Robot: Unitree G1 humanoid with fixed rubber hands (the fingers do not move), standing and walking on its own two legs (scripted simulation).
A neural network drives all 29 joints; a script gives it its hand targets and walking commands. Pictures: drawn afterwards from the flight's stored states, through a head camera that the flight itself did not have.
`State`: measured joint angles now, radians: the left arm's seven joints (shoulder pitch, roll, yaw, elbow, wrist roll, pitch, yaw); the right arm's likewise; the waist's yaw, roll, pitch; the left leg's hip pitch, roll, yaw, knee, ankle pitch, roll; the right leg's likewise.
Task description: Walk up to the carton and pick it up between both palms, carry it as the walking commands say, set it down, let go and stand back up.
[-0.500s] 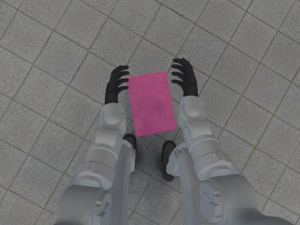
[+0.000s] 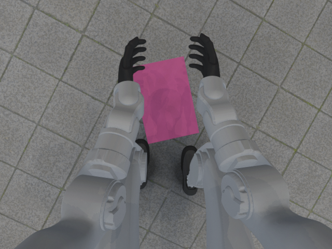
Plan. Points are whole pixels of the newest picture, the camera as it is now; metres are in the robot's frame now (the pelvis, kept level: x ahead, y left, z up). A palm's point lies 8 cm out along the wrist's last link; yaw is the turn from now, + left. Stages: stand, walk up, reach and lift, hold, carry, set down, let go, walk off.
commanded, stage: set down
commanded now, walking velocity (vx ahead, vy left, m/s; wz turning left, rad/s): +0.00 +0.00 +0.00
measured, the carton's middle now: (164, 101) +0.42 +0.01 -0.47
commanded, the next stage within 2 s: none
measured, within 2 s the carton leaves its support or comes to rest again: neither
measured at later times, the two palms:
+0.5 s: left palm (137, 73) +0.48 +0.09 -0.25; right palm (200, 72) +0.49 -0.07 -0.24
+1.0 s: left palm (142, 64) +0.51 +0.08 -0.31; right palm (196, 66) +0.51 -0.07 -0.31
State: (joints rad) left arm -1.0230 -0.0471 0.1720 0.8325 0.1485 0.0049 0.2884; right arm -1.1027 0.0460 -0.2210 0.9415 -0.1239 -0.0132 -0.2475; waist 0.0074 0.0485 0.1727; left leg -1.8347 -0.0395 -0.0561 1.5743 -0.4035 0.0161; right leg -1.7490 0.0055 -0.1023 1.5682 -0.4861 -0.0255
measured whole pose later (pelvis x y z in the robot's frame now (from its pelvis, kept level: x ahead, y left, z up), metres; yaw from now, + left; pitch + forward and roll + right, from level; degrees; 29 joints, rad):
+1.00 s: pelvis -0.01 +0.00 -0.11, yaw -1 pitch +36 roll -5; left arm -1.49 0.08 0.23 1.05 0.15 0.01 0.24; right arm -1.48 -0.03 -0.24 1.00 -0.09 0.03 -0.22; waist 0.01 0.05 0.47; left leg -2.10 -0.04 -0.05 1.95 -0.47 0.02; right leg -2.01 0.03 -0.10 1.96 -0.57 -0.02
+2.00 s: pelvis +0.00 +0.00 -0.12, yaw -2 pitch +35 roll -5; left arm -1.55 0.08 0.48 1.01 0.33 0.05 0.04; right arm -1.59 -0.03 -0.43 1.02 -0.28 0.07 -0.01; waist 0.01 0.03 0.51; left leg -2.11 -0.04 -0.05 2.04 -0.54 0.02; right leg -2.02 0.05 -0.10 2.04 -0.64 -0.02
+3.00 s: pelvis +0.01 -0.01 -0.14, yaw -2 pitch +36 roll -4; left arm -1.55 0.20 0.50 1.18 0.33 0.01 0.04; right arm -1.48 -0.15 -0.45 1.19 -0.23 0.06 -0.06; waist 0.01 0.02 0.48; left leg -2.15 -0.04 -0.05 2.08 -0.56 0.00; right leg -2.08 0.06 -0.09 2.09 -0.65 -0.02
